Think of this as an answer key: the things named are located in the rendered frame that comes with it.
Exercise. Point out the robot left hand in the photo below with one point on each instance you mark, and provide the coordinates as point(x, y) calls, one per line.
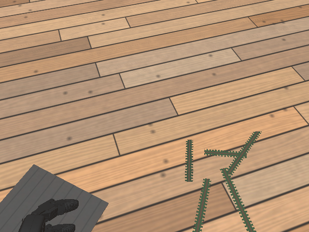
point(46, 212)

